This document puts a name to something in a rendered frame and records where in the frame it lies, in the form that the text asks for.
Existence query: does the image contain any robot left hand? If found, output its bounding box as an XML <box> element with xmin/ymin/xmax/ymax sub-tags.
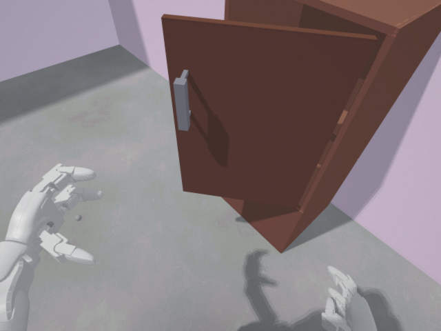
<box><xmin>6</xmin><ymin>164</ymin><xmax>103</xmax><ymax>265</ymax></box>

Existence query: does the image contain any left robot forearm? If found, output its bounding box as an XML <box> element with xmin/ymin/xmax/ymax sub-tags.
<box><xmin>0</xmin><ymin>241</ymin><xmax>41</xmax><ymax>331</ymax></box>

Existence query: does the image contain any handle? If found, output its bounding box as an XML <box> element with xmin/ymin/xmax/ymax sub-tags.
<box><xmin>173</xmin><ymin>70</ymin><xmax>191</xmax><ymax>131</ymax></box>

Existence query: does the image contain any cupboard door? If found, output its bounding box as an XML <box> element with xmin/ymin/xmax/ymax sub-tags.
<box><xmin>161</xmin><ymin>14</ymin><xmax>378</xmax><ymax>208</ymax></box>

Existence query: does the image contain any robot right hand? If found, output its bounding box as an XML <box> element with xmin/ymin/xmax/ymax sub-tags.
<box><xmin>322</xmin><ymin>265</ymin><xmax>377</xmax><ymax>331</ymax></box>

